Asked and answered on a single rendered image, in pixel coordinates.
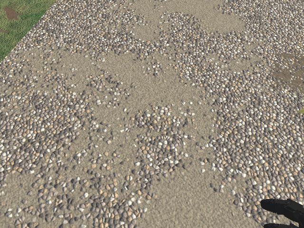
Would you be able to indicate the right robot hand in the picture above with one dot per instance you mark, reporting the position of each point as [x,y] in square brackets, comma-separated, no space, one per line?
[289,208]

